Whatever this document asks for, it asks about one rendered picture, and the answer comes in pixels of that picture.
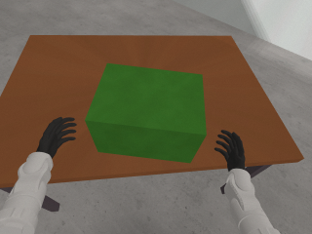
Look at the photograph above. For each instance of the robot right forearm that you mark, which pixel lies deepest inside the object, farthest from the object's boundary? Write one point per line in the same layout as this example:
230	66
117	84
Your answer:
244	207

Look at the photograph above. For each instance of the carton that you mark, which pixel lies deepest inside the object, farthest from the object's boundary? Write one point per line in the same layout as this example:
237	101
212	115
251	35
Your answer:
148	113

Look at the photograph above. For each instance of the robot left hand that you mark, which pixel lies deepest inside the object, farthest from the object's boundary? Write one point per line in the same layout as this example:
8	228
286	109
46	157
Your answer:
53	137

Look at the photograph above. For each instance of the table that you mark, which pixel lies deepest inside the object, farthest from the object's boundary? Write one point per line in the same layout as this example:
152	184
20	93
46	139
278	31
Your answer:
58	76

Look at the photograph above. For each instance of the robot right hand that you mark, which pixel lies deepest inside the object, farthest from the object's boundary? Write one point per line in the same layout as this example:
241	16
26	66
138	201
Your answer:
235	155

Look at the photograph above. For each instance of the robot left forearm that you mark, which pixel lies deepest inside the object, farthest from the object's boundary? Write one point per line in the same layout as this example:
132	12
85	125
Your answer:
20	211

